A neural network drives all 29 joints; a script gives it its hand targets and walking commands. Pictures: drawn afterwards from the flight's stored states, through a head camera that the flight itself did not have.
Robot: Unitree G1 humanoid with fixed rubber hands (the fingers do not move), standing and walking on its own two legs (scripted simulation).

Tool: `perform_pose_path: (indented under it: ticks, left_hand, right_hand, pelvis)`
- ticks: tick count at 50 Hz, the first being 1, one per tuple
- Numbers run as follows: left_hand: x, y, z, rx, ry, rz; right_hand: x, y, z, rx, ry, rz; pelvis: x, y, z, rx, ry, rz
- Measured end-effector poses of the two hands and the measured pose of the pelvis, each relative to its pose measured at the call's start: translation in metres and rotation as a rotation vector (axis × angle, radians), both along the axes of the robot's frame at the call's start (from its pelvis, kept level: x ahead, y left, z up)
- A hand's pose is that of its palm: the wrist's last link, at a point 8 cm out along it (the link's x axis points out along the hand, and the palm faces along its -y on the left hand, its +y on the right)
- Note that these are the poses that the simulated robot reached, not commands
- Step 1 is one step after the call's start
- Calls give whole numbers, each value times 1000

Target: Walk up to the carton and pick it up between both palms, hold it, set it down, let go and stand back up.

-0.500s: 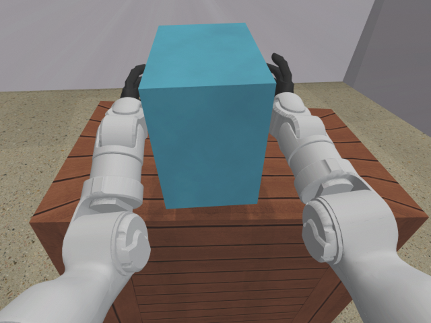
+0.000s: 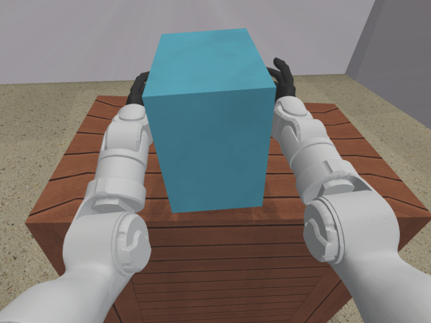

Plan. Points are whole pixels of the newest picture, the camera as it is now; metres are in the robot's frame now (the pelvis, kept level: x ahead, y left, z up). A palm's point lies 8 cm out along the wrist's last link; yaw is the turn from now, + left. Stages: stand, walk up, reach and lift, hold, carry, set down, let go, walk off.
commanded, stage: set down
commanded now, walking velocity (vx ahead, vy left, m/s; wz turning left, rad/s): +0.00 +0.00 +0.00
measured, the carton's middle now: (210, 117) +0.45 +0.01 +0.22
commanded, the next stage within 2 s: none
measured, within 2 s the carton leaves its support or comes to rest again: neither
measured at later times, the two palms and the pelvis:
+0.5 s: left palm (145, 123) +0.43 +0.13 +0.20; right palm (282, 112) +0.43 -0.13 +0.24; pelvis +0.01 +0.00 +0.00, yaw +0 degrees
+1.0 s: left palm (146, 129) +0.45 +0.13 +0.18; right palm (276, 119) +0.45 -0.12 +0.21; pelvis +0.02 +0.00 +0.00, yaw +0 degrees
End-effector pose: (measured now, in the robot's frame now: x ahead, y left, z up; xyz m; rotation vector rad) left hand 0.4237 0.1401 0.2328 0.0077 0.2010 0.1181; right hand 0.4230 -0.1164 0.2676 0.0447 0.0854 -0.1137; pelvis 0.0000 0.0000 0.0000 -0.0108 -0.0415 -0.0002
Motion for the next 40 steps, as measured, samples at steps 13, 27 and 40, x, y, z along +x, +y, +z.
perform_pose_path:
  ticks: [13, 27, 40]
  left_hand:
    - [8, -5, -15, 3, 34, 1]
    - [12, -11, -29, 9, 45, -5]
    - [19, -6, -40, 10, 68, 15]
  right_hand:
    - [8, -5, -17, -14, 34, -2]
    - [11, -9, -24, -44, 47, 1]
    - [23, -6, -37, -43, 66, 32]
  pelvis:
    - [5, 0, 0, 0, 7, 0]
    - [7, 0, 0, 1, 9, 0]
    - [14, -1, 0, 1, 19, 0]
